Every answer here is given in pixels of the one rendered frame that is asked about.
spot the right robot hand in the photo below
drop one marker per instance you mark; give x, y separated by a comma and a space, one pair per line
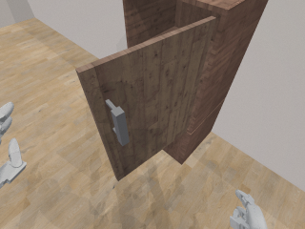
251, 218

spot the cupboard door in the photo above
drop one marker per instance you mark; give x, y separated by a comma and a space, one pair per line
155, 83

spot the left robot hand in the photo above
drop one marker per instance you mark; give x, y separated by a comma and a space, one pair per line
13, 167

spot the handle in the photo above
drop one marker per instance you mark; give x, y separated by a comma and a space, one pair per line
120, 123

